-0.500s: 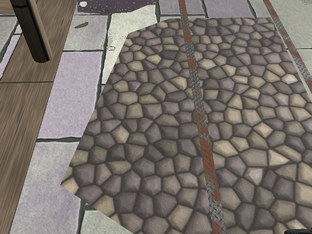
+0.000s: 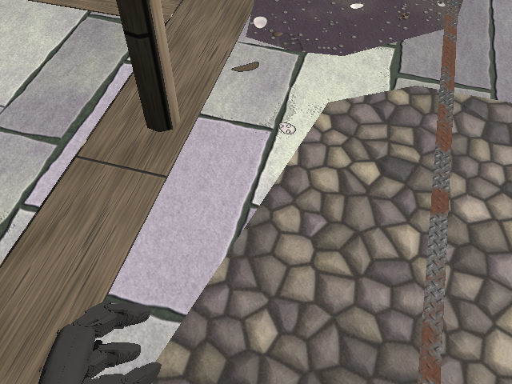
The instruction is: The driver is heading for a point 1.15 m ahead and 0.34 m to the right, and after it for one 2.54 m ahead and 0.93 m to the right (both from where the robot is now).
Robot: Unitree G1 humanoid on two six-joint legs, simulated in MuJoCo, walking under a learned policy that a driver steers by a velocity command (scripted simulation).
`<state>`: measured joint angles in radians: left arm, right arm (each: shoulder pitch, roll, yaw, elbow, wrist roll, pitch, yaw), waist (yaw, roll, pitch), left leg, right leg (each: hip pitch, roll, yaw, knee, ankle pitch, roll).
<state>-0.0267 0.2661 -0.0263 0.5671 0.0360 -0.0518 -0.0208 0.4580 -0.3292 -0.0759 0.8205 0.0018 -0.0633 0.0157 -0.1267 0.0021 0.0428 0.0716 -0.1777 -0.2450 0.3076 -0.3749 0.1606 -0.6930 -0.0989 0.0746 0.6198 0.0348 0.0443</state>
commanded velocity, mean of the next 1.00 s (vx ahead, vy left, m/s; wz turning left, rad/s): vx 1.00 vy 0.00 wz -0.49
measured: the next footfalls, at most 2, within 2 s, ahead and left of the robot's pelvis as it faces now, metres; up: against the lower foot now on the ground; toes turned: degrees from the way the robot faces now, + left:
right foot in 0.08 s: +0.27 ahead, -0.16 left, +0.00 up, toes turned +6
left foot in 0.48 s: +0.61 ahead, +0.08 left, +0.00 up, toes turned -7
